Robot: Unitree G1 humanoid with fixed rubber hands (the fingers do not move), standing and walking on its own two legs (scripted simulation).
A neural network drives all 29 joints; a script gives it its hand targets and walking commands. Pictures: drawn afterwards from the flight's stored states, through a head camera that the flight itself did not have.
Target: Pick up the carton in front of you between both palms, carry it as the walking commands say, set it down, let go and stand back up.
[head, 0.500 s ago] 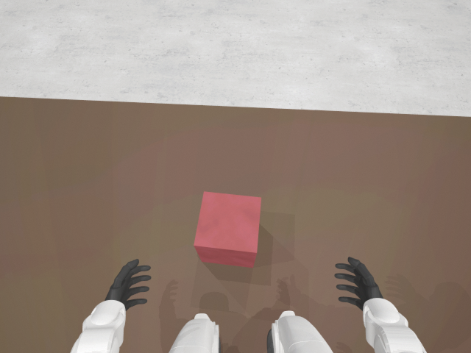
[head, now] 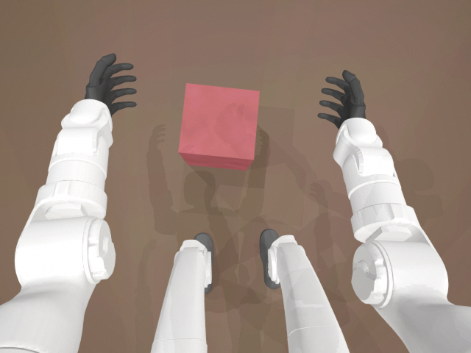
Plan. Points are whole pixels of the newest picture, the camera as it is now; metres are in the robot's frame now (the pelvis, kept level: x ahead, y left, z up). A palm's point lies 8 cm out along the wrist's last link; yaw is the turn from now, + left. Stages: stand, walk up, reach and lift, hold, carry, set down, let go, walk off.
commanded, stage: reach and lift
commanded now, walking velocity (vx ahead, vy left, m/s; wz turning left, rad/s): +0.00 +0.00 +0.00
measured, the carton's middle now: (219, 132) +0.55 +0.02 -0.55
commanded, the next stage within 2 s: none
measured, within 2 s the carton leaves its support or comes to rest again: neither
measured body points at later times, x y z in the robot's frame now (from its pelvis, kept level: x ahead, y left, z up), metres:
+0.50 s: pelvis +0.03 +0.00 -0.03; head +0.38 +0.02 +0.25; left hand +0.59 +0.20 -0.19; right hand +0.54 -0.17 -0.19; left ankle +0.08 +0.11 -0.64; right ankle +0.08 -0.14 -0.63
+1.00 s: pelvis -0.03 -0.01 -0.26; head +0.35 +0.02 -0.03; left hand +0.57 +0.20 -0.42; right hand +0.54 -0.17 -0.42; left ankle +0.08 +0.11 -0.64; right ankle +0.08 -0.15 -0.64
